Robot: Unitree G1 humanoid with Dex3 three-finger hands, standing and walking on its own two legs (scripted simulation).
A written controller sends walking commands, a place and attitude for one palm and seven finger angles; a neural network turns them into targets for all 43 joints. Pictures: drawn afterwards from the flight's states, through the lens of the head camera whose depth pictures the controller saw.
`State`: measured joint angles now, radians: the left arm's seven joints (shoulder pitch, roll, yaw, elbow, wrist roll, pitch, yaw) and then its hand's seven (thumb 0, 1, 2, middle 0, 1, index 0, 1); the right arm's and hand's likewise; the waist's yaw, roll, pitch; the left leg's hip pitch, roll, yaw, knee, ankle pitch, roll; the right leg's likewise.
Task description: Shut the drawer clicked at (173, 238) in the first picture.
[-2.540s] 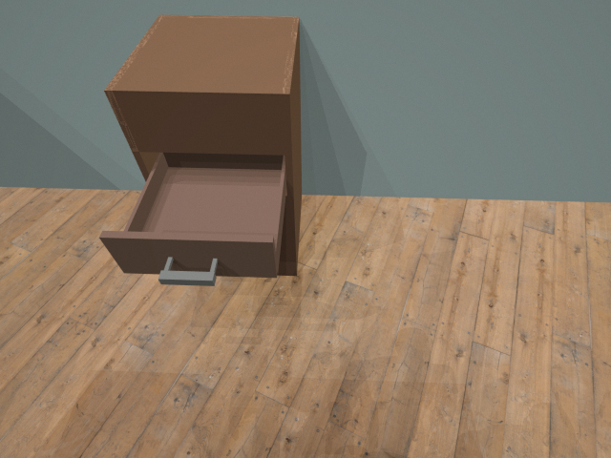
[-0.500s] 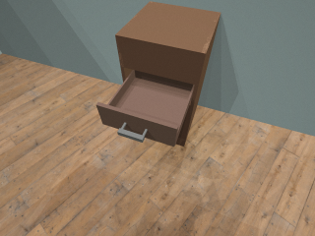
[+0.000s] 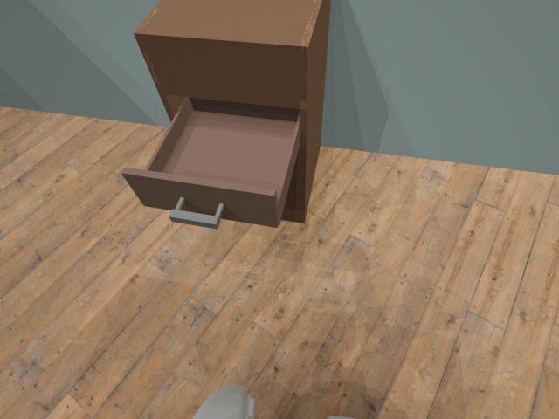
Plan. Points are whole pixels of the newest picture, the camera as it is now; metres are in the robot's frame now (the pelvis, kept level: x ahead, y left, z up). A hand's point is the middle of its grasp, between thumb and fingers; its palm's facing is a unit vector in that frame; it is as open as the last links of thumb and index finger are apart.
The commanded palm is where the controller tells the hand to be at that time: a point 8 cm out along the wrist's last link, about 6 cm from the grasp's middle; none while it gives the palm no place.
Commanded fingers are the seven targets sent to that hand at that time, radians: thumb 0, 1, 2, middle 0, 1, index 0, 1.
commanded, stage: turn to face it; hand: left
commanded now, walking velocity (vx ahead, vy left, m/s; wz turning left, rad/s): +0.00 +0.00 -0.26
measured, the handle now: (197, 211) +0.56 +0.27 -0.24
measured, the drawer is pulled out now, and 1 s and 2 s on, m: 0.29 0.29 0.29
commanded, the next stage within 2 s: take the last steps up to it in 0.04 s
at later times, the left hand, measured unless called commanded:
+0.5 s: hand out of the picture +0.11 +0.21 -0.17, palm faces -0.05 -0.98 -0.18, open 7.4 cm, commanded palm none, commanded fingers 0.00 0.90 0.90 -0.20 -0.30 -0.20 -0.30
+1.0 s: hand (180, 353) +0.22 +0.21 -0.19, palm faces +0.00 -0.98 -0.19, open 7.3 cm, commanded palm none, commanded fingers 0.00 0.90 0.90 -0.20 -0.30 -0.20 -0.30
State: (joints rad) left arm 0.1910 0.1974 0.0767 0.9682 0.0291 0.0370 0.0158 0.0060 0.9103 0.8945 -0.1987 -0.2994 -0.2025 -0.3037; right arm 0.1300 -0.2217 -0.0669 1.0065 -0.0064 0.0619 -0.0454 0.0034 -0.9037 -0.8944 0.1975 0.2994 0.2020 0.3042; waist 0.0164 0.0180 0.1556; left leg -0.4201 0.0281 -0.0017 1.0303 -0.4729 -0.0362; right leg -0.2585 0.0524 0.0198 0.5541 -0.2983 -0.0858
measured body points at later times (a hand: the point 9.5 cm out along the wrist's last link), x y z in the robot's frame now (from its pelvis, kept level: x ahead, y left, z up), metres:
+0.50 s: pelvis +0.06 +0.03 +0.01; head +0.10 +0.04 +0.45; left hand +0.11 +0.27 -0.15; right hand +0.06 -0.20 -0.14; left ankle +0.03 +0.13 -0.74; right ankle +0.02 -0.08 -0.69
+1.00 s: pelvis +0.18 +0.03 -0.01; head +0.22 +0.05 +0.44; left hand +0.22 +0.27 -0.17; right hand +0.20 -0.20 -0.16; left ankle +0.23 +0.16 -0.74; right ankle +0.13 -0.10 -0.73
